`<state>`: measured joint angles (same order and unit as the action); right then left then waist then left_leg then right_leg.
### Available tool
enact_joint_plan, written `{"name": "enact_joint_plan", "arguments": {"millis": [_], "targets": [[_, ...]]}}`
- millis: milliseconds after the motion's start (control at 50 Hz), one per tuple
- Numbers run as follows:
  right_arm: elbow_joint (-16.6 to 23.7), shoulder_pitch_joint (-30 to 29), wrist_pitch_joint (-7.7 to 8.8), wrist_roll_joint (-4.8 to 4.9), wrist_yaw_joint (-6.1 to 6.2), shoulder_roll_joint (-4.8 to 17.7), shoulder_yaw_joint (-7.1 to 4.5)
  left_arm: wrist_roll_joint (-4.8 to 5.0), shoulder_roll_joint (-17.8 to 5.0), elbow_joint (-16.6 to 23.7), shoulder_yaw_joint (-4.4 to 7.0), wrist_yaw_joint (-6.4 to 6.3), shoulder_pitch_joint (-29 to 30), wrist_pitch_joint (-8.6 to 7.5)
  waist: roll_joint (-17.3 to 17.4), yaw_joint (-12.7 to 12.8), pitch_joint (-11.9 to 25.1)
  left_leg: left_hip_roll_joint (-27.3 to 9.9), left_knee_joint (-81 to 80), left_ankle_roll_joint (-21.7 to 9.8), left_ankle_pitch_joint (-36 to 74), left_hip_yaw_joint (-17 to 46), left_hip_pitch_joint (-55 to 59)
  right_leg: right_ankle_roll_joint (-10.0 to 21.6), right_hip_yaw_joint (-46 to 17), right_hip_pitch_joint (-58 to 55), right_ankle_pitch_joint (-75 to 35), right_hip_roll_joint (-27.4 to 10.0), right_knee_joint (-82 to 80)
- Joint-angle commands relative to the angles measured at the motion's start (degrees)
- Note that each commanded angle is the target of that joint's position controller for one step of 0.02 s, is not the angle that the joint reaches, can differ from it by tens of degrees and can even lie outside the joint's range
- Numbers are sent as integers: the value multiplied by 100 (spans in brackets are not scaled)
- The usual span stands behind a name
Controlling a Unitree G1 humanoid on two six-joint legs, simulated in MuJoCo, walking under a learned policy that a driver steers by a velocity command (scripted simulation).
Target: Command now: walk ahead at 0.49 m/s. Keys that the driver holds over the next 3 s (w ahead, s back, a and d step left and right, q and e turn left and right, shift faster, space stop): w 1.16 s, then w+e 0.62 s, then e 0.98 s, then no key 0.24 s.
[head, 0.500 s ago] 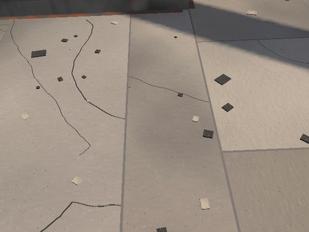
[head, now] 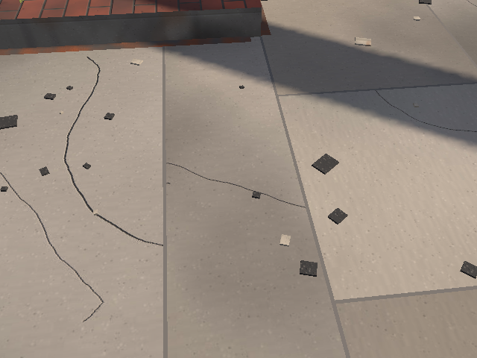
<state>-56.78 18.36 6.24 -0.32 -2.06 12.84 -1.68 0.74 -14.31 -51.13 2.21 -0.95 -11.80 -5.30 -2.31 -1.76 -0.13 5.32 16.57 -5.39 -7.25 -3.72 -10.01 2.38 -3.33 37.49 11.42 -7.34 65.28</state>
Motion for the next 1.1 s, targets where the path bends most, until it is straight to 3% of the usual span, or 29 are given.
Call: {"name": "enact_joint_plan", "arguments": {"millis": [20,120,180,220,260,280,300,320,340,360,380,400,440,480,520,640,760,820,840,860,880,900,920,940,960,980,1020,1040,1100], "targets": [[307,-210,99,5,116,751,-118,-70,-260,245,78,-41,-190,24,453,262,-310,-1612,-1181,-968,391,1225,-550,-160,-10,186,-878,-242,-780],[178,351,8,112,209,943,-151,-2,-160,530,30,57,903,-47,475,-136,-329,-1547,-1063,-694,435,922,78,-226,253,-22,-1760,70,-2663],[54,628,-63,147,214,962,-167,48,-193,706,8,164,1361,-74,516,-287,-453,-1757,-825,-670,338,980,630,-181,268,21,-1489,162,-3174],[11,672,-120,150,228,994,-193,57,-271,809,19,241,1466,-119,554,-250,-470,-1939,-579,-607,407,1065,984,-41,259,-34,-1069,214,-3429],[27,542,-181,153,239,1080,-227,54,-431,775,84,280,1124,-170,662,9,-291,-2002,-139,-498,1098,1081,1127,129,387,-649,-658,379,-3657],[64,410,-211,137,239,1064,-214,43,-597,617,184,271,549,-185,658,344,33,-1805,542,-381,2065,899,1062,256,548,-1456,-580,574,-3791],[132,357,-224,72,234,878,-142,33,-934,300,346,232,-533,-199,500,780,728,-1446,1854,-207,2414,601,546,481,392,-2934,-697,464,-3714],[291,751,-146,6,206,382,26,-85,-1577,133,501,202,-1512,-184,-573,863,1727,-750,4163,176,763,142,-1457,1211,-1646,-5267,-497,-994,-3752],[224,1001,7,96,171,115,119,-60,-1449,40,465,233,-1744,-147,-1523,785,2246,-140,5507,304,-2358,631,-2913,1728,-3814,-6148,232,-1667,-4681],[296,579,117,230,147,794,-46,-34,-995,105,318,240,-1381,-162,-959,783,1606,-526,6071,171,-2209,1103,-3464,1444,-3407,-5626,444,-1482,-4808],[454,93,160,292,147,947,-87,-32,-760,242,239,231,-834,-152,-599,639,1000,-840,6003,89,-1681,942,-3526,1222,-2498,-4817,53,-1284,-4867],[490,-140,140,227,179,880,-99,-55,-606,315,179,258,-377,-147,-138,451,597,-1083,5651,118,-1201,812,-3276,1120,-1854,-3988,-470,-1029,-5079],[469,-63,-18,132,213,691,-143,-106,-369,295,110,304,-107,-164,-205,144,288,-1338,5075,170,-724,803,-2673,980,-1132,-3120,-870,-644,-5453],[435,53,-137,122,226,501,-137,-99,-446,149,135,301,-295,-191,-179,38,166,-1347,4832,248,-524,713,-2571,1057,-762,-2863,-1367,-529,-5644],[568,-284,-178,86,243,526,-164,-105,-607,36,180,244,-495,-191,-76,60,5,-1376,4378,340,-108,697,-2942,1099,-552,-2922,-1748,-530,-5753],[943,-1553,-128,83,179,383,-138,-46,-707,-182,184,93,-983,-95,-103,389,-263,-1201,2408,422,1308,495,-3047,891,-56,-3175,-1551,-353,-5922],[1274,-2396,-48,152,10,415,-98,15,-776,-486,234,40,-1437,27,-122,582,-560,-1043,1510,251,956,439,-3183,840,-74,-4133,-1531,-720,-5599],[1261,-2085,10,155,-56,603,-170,26,-896,-487,288,10,-1254,99,-259,298,-308,-815,1293,37,361,257,-2394,699,-33,-4350,-2676,-801,-5048],[1126,-1591,18,145,-43,749,-256,19,-928,-460,295,8,-1122,127,-325,7,8,-603,1231,-68,297,71,-1607,612,91,-4272,-3640,-678,-4486],[808,-606,13,139,-6,1009,-404,-11,-811,-419,248,12,-1040,155,-234,-433,576,-488,1219,-231,405,9,-273,457,313,-3879,-4038,-358,-3371],[583,486,-1,70,56,1464,-532,-107,-638,-275,155,14,-1091,148,435,-748,1438,-1561,1325,-610,484,1262,1586,246,572,-2570,-2411,25,-1498],[470,799,-24,31,30,1816,-585,-81,224,-273,-82,98,-1844,-1,1993,-310,2184,-2826,571,-1585,-481,4099,3418,-110,332,-288,1725,1139,462],[491,707,-20,87,27,1265,-440,72,-381,-343,44,127,-1514,-150,1449,-503,2070,-2716,121,-1436,-1085,4517,3282,-3,-442,370,2126,896,1191],[593,161,-3,109,49,1016,-368,196,-719,-146,136,137,-922,-232,1169,-415,1191,-2537,41,-1132,-843,3594,2488,97,-309,737,1650,582,1248],[713,-354,3,87,49,862,-309,176,-737,-67,147,90,-585,-245,621,-216,759,-2326,-100,-957,-274,2868,1571,105,-147,493,1057,253,972],[750,-648,13,35,27,696,-262,78,-696,-43,193,45,-427,-207,459,-44,426,-2111,-271,-863,211,2367,806,79,-86,210,728,76,609],[665,-692,35,-30,-4,518,-205,36,-436,-86,205,27,-682,-46,653,243,310,-1855,-613,-796,476,1835,141,71,-107,-371,415,-103,204],[599,-593,50,-10,5,579,-220,28,-326,-98,197,18,-740,15,648,287,239,-1818,-731,-845,626,1663,-12,40,-59,-414,368,-131,44],[463,-322,53,2,107,836,-279,-29,-362,100,230,-9,-220,89,514,246,-44,-1812,-966,-895,931,1350,-31,-116,-8,105,-283,-190,-692]]}}
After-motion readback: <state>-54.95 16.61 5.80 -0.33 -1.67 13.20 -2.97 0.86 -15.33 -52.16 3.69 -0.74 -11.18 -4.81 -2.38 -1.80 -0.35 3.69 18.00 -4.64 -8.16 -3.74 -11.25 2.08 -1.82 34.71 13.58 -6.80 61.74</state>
